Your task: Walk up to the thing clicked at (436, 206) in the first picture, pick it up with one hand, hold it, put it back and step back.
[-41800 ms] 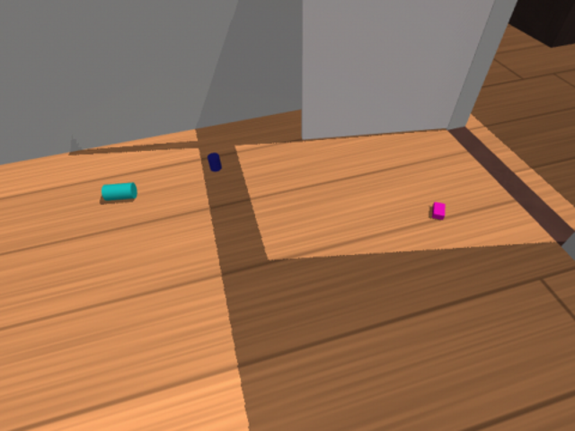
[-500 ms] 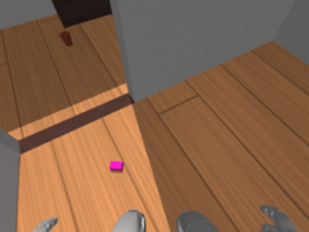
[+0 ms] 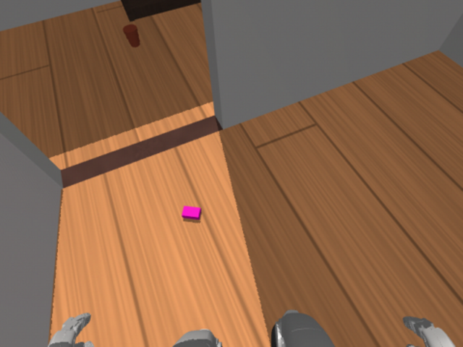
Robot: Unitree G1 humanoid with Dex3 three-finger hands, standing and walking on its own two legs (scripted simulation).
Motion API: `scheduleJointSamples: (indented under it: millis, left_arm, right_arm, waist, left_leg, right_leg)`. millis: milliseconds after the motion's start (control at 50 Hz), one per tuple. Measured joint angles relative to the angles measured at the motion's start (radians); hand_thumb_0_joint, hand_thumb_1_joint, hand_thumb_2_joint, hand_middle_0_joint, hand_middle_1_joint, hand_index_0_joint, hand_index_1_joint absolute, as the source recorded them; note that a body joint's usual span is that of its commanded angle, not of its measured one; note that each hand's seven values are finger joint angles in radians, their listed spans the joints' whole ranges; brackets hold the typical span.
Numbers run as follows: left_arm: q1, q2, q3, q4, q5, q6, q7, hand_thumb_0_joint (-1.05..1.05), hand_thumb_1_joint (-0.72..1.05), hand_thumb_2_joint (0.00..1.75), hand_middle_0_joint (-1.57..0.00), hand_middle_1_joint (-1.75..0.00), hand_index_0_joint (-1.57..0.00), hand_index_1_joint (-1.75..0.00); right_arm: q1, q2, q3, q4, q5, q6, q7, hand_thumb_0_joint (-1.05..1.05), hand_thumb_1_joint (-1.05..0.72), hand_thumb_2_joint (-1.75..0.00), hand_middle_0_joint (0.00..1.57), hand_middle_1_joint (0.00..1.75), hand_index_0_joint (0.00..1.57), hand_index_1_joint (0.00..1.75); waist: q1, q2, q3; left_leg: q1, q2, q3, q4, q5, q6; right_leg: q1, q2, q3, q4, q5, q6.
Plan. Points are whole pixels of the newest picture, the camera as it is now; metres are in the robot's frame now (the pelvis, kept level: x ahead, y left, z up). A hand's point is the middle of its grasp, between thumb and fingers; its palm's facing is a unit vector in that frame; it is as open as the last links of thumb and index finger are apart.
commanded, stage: step back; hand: left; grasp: from above
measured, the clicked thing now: (191, 212) +0.65 +0.21 -0.74
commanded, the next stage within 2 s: none
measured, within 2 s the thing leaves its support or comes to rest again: neither
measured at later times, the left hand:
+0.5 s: hand out of the picture -0.08 +0.26 -0.12, palm faces -0.10 -0.89 -0.44, open 7.3 cm
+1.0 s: hand out of the picture -0.21 +0.29 -0.14, palm faces -0.11 -0.91 -0.41, open 7.3 cm
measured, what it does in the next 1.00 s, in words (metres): walks backwards: right foot, then left foot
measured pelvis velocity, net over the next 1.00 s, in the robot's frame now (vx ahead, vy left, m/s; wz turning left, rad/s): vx -0.33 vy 0.03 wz -0.11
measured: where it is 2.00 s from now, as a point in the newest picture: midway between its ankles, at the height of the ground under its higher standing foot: outside the picture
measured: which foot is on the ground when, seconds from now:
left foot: down 0.00-0.36, up 0.38-0.66, down 0.68-1.00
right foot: down 0.00-0.00, up 0.02-0.32, down 0.34-0.70, up 0.72-1.00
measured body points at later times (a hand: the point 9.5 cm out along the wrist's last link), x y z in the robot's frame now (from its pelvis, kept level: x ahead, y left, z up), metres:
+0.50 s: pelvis -0.16 +0.00 +0.01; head -0.11 -0.03 +0.45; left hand -0.07 +0.31 -0.09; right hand -0.08 -0.32 -0.12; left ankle -0.12 +0.14 -0.64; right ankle -0.16 -0.12 -0.72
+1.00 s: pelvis -0.33 +0.03 +0.00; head -0.27 +0.02 +0.45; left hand -0.21 +0.34 -0.11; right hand -0.23 -0.29 -0.11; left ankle -0.24 +0.15 -0.72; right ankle -0.39 -0.08 -0.71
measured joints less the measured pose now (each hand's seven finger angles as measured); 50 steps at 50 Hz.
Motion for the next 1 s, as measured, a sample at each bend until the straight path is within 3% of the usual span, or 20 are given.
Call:
scheduleJointSamples:
  millis: [20, 80, 120, 180, 280, 340, 360, 380, 420, 460, 520, 580, 640, 680, 720, 780, 820, 860, 940, 1000]
  left_arm:
    - [-0.004, 0.005, 0.001, 0.005, -0.004, 0.005, 0.000, 0.00, 0.90, 0.90, -0.21, -0.30, -0.21, -0.30]
    - [-0.009, 0.006, 0.006, 0.034, -0.008, 0.022, 0.005, 0.00, 0.90, 0.90, -0.21, -0.30, -0.21, -0.30]
    - [-0.001, 0.009, 0.011, 0.040, -0.013, 0.023, 0.006, 0.00, 0.91, 0.90, -0.21, -0.30, -0.21, -0.30]
    - [0.017, 0.012, 0.016, 0.040, -0.013, 0.014, 0.000, 0.00, 0.91, 0.90, -0.21, -0.30, -0.21, -0.30]
    - [0.046, 0.007, 0.013, 0.050, -0.008, 0.005, -0.010, 0.00, 0.91, 0.90, -0.21, -0.30, -0.21, -0.30]
    - [0.062, 0.003, 0.010, 0.067, -0.002, -0.008, -0.015, 0.00, 0.91, 0.90, -0.21, -0.30, -0.21, -0.30]
    - [0.060, -0.013, 0.010, 0.080, 0.005, -0.012, -0.015, 0.00, 0.91, 0.90, -0.21, -0.30, -0.21, -0.30]
    - [0.065, -0.024, 0.007, 0.085, 0.012, -0.012, -0.019, 0.00, 0.91, 0.90, -0.21, -0.30, -0.21, -0.30]
    - [0.088, -0.029, -0.001, 0.079, 0.020, -0.008, -0.026, 0.00, 0.91, 0.90, -0.21, -0.30, -0.21, -0.30]
    - [0.101, -0.037, -0.004, 0.081, 0.022, -0.004, -0.021, 0.00, 0.90, 0.90, -0.21, -0.30, -0.21, -0.30]
    - [0.096, -0.038, -0.001, 0.072, 0.027, 0.003, -0.015, 0.00, 0.90, 0.90, -0.21, -0.30, -0.21, -0.30]
    - [0.066, -0.028, 0.003, 0.043, 0.030, 0.001, -0.003, 0.00, 0.90, 0.90, -0.21, -0.30, -0.21, -0.30]
    - [0.024, -0.010, 0.003, 0.009, 0.026, -0.001, 0.005, 0.00, 0.90, 0.90, -0.21, -0.30, -0.21, -0.30]
    - [-0.004, 0.005, 0.001, -0.006, 0.016, 0.004, 0.005, 0.00, 0.90, 0.90, -0.21, -0.30, -0.21, -0.30]
    - [-0.036, 0.024, 0.004, -0.006, 0.006, 0.013, 0.005, 0.00, 0.90, 0.90, -0.21, -0.30, -0.21, -0.30]
    - [-0.044, 0.023, 0.008, 0.024, -0.001, 0.031, 0.011, 0.00, 0.90, 0.90, -0.21, -0.30, -0.21, -0.30]
    - [-0.037, 0.024, 0.010, 0.036, -0.009, 0.034, 0.010, 0.00, 0.91, 0.90, -0.21, -0.30, -0.21, -0.30]
    - [-0.026, 0.022, 0.009, 0.041, -0.011, 0.028, 0.003, 0.00, 0.91, 0.90, -0.21, -0.30, -0.21, -0.30]
    - [0.002, 0.013, 0.005, 0.053, -0.003, 0.019, -0.011, 0.00, 0.91, 0.90, -0.21, -0.30, -0.21, -0.30]
    - [0.017, 0.005, 0.000, 0.073, 0.004, 0.011, -0.017, 0.00, 0.91, 0.90, -0.21, -0.30, -0.21, -0.30]
  right_arm:
    - [-0.008, 0.008, 0.002, -0.004, -0.002, -0.001, 0.006, 0.00, -0.91, -0.90, 0.20, 0.30, 0.20, 0.29]
    - [-0.019, 0.023, 0.012, -0.021, -0.005, -0.007, 0.019, 0.00, -0.91, -0.90, 0.20, 0.30, 0.20, 0.29]
    - [-0.028, 0.036, 0.020, -0.031, -0.008, -0.006, 0.016, 0.00, -0.91, -0.90, 0.20, 0.30, 0.21, 0.30]
    - [-0.045, 0.045, 0.025, -0.049, -0.010, -0.008, 0.009, 0.00, -0.91, -0.90, 0.20, 0.30, 0.21, 0.30]
    - [-0.074, 0.037, 0.024, -0.087, -0.011, -0.012, 0.007, 0.00, -0.91, -0.90, 0.21, 0.30, 0.21, 0.30]
    - [-0.082, 0.022, 0.020, -0.095, -0.003, -0.001, 0.011, 0.00, -0.90, -0.90, 0.21, 0.30, 0.21, 0.30]
    - [-0.086, 0.008, 0.014, -0.089, 0.002, 0.005, 0.011, 0.00, -0.90, -0.90, 0.21, 0.30, 0.21, 0.30]
    - [-0.083, 0.002, 0.007, -0.079, 0.007, 0.012, 0.009, 0.00, -0.91, -0.90, 0.20, 0.30, 0.21, 0.30]
    - [-0.060, 0.003, -0.001, -0.055, 0.009, 0.029, 0.003, 0.00, -0.91, -0.90, 0.20, 0.30, 0.21, 0.30]
    - [-0.030, -0.005, -0.004, -0.040, 0.018, 0.032, 0.002, 0.00, -0.91, -0.90, 0.20, 0.30, 0.21, 0.30]
    - [0.019, -0.017, -0.005, -0.029, 0.021, 0.024, -0.004, 0.00, -0.91, -0.90, 0.20, 0.30, 0.20, 0.29]
    - [0.056, -0.024, -0.005, -0.017, 0.014, 0.028, -0.008, 0.00, -0.91, -0.90, 0.20, 0.30, 0.20, 0.29]
    - [0.071, -0.021, -0.005, -0.005, 0.005, 0.030, -0.005, 0.00, -0.91, -0.90, 0.20, 0.30, 0.20, 0.29]
    - [0.076, -0.017, -0.007, -0.002, 0.000, 0.021, 0.000, 0.01, -0.91, -0.90, 0.20, 0.30, 0.20, 0.29]
    - [0.061, 0.007, -0.010, 0.008, -0.011, 0.014, 0.002, 0.01, -0.91, -0.90, 0.20, 0.30, 0.20, 0.29]
    - [0.049, 0.024, 0.005, 0.003, -0.014, 0.008, 0.017, 0.01, -0.91, -0.90, 0.20, 0.30, 0.20, 0.29]
    - [0.041, 0.036, 0.016, -0.003, -0.018, 0.006, 0.014, 0.01, -0.91, -0.90, 0.20, 0.30, 0.21, 0.30]
    - [0.026, 0.039, 0.021, -0.012, -0.018, 0.004, 0.010, 0.01, -0.91, -0.90, 0.21, 0.30, 0.21, 0.30]
    - [-0.016, 0.032, 0.021, -0.047, -0.019, -0.002, 0.006, 0.00, -0.90, -0.90, 0.21, 0.30, 0.21, 0.30]
    - [-0.047, 0.017, 0.021, -0.070, -0.010, 0.002, 0.006, 0.00, -0.90, -0.90, 0.21, 0.30, 0.21, 0.30]
  waist:
    - [0.006, -0.014, 0.003]
    - [-0.006, -0.003, -0.015]
    - [-0.005, -0.006, -0.031]
    - [0.001, -0.006, -0.041]
    - [0.006, 0.011, -0.031]
    - [0.007, 0.027, -0.035]
    - [0.000, 0.064, -0.026]
    - [-0.009, 0.084, -0.024]
    - [0.010, 0.065, -0.040]
    - [0.016, 0.053, -0.050]
    - [0.005, 0.050, -0.060]
    - [-0.003, 0.050, -0.052]
    - [-0.013, 0.042, -0.036]
    - [-0.022, 0.031, -0.028]
    - [-0.012, -0.024, -0.001]
    - [-0.029, -0.016, -0.010]
    - [-0.031, -0.016, -0.026]
    - [-0.024, -0.012, -0.036]
    - [-0.009, 0.000, -0.038]
    - [0.002, 0.013, -0.039]
  left_leg:
    - [-0.006, -0.003, 0.012, 0.008, 0.002, 0.003]
    - [-0.031, 0.023, 0.006, 0.014, 0.015, 0.012]
    - [-0.037, 0.038, 0.013, -0.014, 0.045, 0.014]
    - [-0.057, 0.056, 0.028, -0.041, 0.085, 0.018]
    - [-0.115, 0.085, 0.056, -0.031, 0.131, 0.010]
    - [-0.174, 0.100, 0.067, 0.016, 0.143, -0.009]
    - [-0.189, 0.120, 0.048, 0.037, 0.145, -0.013]
    - [-0.206, 0.111, 0.015, 0.064, 0.089, -0.011]
    - [-0.248, 0.031, -0.044, 0.229, -0.079, -0.017]
    - [-0.272, -0.040, -0.095, 0.406, -0.121, -0.014]
    - [-0.252, -0.074, -0.111, 0.519, -0.136, -0.024]
    - [-0.174, -0.049, -0.094, 0.447, -0.170, -0.033]
    - [-0.076, -0.001, -0.053, 0.249, -0.182, -0.026]
    - [0.003, 0.023, -0.020, 0.057, -0.094, -0.014]
    - [0.016, -0.005, 0.014, 0.015, -0.029, -0.010]
    - [-0.016, 0.022, 0.006, 0.028, -0.010, 0.002]
    - [-0.027, 0.039, 0.007, -0.002, 0.025, 0.003]
    - [-0.042, 0.056, 0.013, -0.022, 0.055, 0.006]
    - [-0.089, 0.079, 0.037, -0.029, 0.100, 0.003]
    - [-0.142, 0.094, 0.055, 0.001, 0.120, -0.013]
  right_leg:
    - [-0.012, 0.009, 0.027, 0.021, -0.011, -0.005]
    - [-0.066, 0.112, 0.107, 0.263, -0.229, -0.017]
    - [-0.087, 0.154, 0.133, 0.409, -0.251, -0.022]
    - [-0.068, 0.164, 0.134, 0.480, -0.241, -0.004]
    - [0.059, 0.111, 0.101, 0.240, -0.231, 0.020]
    - [0.159, 0.081, 0.068, -0.027, -0.134, 0.006]
    - [0.167, 0.102, 0.051, -0.048, -0.125, -0.002]
    - [0.160, 0.111, 0.037, -0.041, -0.117, -0.008]
    - [0.129, 0.087, 0.056, -0.021, -0.103, -0.019]
    - [0.118, 0.063, 0.069, -0.042, -0.072, -0.016]
    - [0.096, 0.040, 0.064, -0.072, -0.028, -0.008]
    - [0.064, 0.026, 0.046, -0.076, 0.002, -0.002]
    - [0.020, 0.009, 0.024, -0.052, 0.021, 0.009]
    - [-0.019, -0.006, 0.014, -0.014, 0.024, 0.021]
    - [-0.052, -0.027, 0.057, 0.036, 0.020, 0.015]
    - [-0.101, 0.086, 0.136, 0.264, -0.220, -0.005]
    - [-0.116, 0.141, 0.156, 0.407, -0.242, -0.013]
    - [-0.095, 0.155, 0.140, 0.450, -0.239, -0.006]
    - [0.017, 0.128, 0.099, 0.297, -0.247, 0.018]
    - [0.130, 0.096, 0.065, 0.042, -0.171, 0.010]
